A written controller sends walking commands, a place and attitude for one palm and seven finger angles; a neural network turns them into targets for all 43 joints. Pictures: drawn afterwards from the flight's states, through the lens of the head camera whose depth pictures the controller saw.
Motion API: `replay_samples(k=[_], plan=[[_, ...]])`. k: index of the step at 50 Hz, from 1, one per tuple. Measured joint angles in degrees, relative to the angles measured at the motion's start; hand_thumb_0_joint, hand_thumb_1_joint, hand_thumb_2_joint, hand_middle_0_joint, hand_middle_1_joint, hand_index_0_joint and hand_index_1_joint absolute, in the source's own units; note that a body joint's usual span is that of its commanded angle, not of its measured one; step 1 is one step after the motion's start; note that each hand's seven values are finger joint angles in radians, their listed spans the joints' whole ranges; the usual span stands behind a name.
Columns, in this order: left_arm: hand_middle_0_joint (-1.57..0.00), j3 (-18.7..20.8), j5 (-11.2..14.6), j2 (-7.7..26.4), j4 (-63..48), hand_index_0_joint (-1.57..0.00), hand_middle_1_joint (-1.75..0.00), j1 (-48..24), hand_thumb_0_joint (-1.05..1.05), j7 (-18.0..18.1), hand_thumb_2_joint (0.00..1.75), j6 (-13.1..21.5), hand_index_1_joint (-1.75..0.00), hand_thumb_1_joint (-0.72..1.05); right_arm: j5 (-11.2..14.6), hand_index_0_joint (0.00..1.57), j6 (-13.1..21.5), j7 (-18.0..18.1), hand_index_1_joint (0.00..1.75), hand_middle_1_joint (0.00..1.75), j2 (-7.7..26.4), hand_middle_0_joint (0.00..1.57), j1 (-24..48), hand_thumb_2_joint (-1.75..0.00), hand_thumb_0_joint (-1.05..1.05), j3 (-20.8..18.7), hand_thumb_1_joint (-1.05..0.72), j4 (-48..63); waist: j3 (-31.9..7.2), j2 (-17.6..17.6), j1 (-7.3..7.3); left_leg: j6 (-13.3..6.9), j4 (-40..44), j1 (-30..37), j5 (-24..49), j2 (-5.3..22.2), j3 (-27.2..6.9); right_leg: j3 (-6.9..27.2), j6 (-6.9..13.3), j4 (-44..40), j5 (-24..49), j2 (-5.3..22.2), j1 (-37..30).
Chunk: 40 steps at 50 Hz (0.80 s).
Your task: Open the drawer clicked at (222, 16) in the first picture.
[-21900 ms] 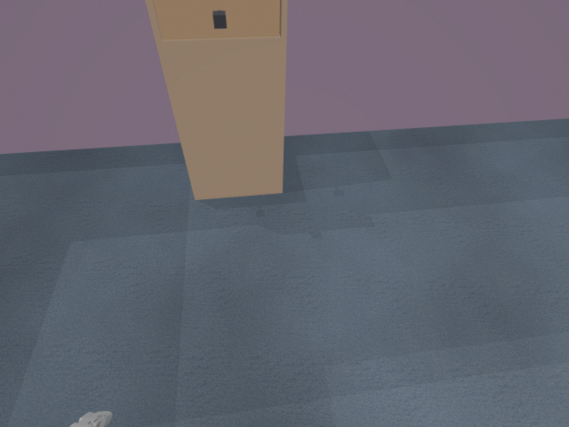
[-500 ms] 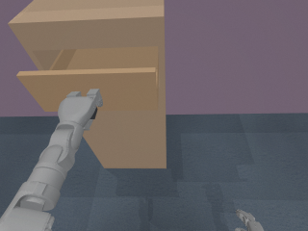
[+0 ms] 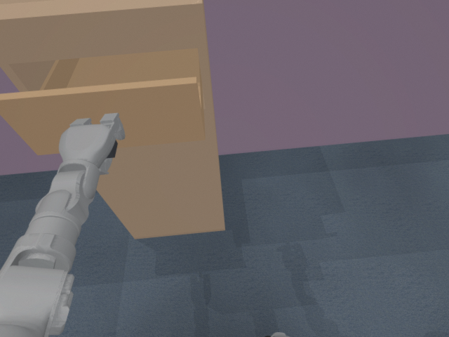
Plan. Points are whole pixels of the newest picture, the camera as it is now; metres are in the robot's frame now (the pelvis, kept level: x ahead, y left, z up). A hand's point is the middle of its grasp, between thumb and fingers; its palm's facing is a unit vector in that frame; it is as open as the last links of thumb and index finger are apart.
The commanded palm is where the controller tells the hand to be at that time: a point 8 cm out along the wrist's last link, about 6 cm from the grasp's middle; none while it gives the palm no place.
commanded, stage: pull the drawer open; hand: left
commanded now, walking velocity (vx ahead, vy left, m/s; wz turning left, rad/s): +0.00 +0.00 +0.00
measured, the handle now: (105, 137) +0.47 +0.25 +0.08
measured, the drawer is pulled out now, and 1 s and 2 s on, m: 0.12 0.14 0.24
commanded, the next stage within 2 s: none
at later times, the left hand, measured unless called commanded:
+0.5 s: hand (100, 168) +0.41 +0.25 +0.07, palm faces +0.06 -0.05 -1.00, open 7.2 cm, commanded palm +0.35 +0.26 +0.12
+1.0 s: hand (99, 170) +0.40 +0.25 +0.07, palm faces +0.00 -0.03 -1.00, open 7.3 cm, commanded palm +0.39 +0.25 +0.12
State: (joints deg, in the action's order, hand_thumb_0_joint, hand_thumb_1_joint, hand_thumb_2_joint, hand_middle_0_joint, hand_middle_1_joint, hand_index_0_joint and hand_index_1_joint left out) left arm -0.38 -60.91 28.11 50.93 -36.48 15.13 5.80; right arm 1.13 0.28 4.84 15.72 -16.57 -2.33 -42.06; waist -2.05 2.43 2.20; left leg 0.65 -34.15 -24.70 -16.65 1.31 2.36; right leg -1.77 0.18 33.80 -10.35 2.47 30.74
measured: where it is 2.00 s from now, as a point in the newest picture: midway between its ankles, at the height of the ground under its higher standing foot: outside the picture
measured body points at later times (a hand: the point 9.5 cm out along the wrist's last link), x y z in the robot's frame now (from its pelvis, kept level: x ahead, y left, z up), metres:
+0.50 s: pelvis +0.04 +0.02 +0.01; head +0.08 -0.01 +0.46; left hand +0.40 +0.25 +0.12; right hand +0.18 -0.24 -0.11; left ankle +0.00 +0.13 -0.73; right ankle +0.07 -0.12 -0.73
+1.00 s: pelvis +0.06 +0.00 +0.01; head +0.09 -0.03 +0.45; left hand +0.39 +0.25 +0.12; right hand +0.27 -0.20 -0.11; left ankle +0.00 +0.13 -0.73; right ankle +0.07 -0.12 -0.73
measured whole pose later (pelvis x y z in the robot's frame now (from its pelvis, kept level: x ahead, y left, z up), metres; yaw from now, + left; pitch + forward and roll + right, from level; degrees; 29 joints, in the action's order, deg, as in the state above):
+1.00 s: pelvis +0.06 +0.00 +0.01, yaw +3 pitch +6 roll +0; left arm -9.4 -57.7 22.8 21.7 -19.0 8.3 -3.8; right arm 0.1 -3.1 2.8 12.8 -5.7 0.1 -38.3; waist -3.0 4.4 -4.9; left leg 0.9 -31.3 -16.8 -20.2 0.9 -0.7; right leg -4.9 -0.3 32.2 -15.7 3.1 22.1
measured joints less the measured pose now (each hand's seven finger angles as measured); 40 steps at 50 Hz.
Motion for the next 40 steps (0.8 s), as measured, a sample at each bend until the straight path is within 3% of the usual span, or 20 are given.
replay_samples(k=[12, 22, 30, 36, 40], plan=[[-0.42, -0.10, -0.28, -1.06, -2.14, -0.31, -1.35, 1.29, 0.01, -0.02, 0.76, -0.80, -1.35, 0.46, -0.01, 0.21, 0.58, -0.53, 0.30, 0.30, -1.05, 0.20, 1.67, -0.89, 0.01, 0.73, -0.91, 2.01, -0.77, 0.06, -0.57, -0.45, 0.14, -0.20, -0.09, -0.40, 0.98, 1.08, -0.60, -0.28, 0.31, 0.24, 0.48], [-0.42, -1.04, 3.26, -2.80, -24.73, -0.34, -1.35, 18.18, 0.03, -2.06, 0.72, -7.11, -1.35, 0.50, 0.51, 0.20, -0.75, -2.38, 0.30, 0.30, -0.36, 0.20, 2.68, -0.89, 0.01, 0.33, -0.91, 4.94, -1.16, 0.91, -1.75, -0.98, 3.42, 5.28, -1.58, -0.27, 2.38, 2.34, -1.37, -2.84, -1.02, -0.15, -4.12], [-0.42, -3.99, 4.04, -4.86, -42.45, -0.33, -1.35, 30.59, 0.05, -4.35, 0.70, -12.87, -1.35, 0.53, 0.15, 0.20, -1.99, -3.96, 0.30, 0.30, -0.10, 0.20, 6.51, -0.89, 0.01, 0.52, -0.91, 6.05, -1.36, 1.51, -3.62, -1.05, 5.48, 9.28, -3.12, -0.31, 1.54, 1.38, -1.81, -4.50, -3.12, -0.05, -8.33], [-0.42, -9.19, 2.40, -5.87, -40.42, -0.32, -1.35, 25.90, 0.03, -3.75, 0.74, -12.50, -1.35, 0.52, -0.18, 0.20, -2.75, -2.84, 0.30, 0.30, -0.13, 0.20, 10.20, -0.89, 0.01, 1.10, -0.91, 4.00, -0.88, 1.45, -7.09, -0.80, 4.21, 9.07, -4.13, -0.70, -1.20, -1.29, -1.58, -3.40, -5.06, 0.72, -9.40], [-0.42, -10.92, 2.22, -5.91, -37.14, -0.30, -1.35, 22.68, 0.02, -4.69, 0.73, -12.44, -1.35, 0.51, -0.44, 0.20, -3.49, -2.41, 0.30, 0.30, -1.13, 0.20, 12.30, -0.89, 0.01, 1.49, -0.91, 3.29, -1.18, 1.75, -8.07, -0.49, 3.87, 8.86, -4.09, -0.71, -2.26, -2.32, -1.34, -3.06, -5.46, 0.85, -9.60]])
